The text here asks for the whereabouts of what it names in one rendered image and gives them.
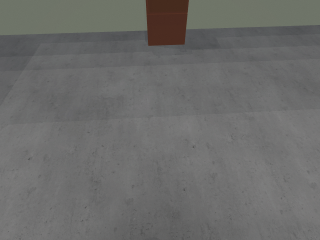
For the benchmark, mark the cupboard door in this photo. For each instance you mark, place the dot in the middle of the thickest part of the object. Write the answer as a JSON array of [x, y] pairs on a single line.
[[167, 6]]

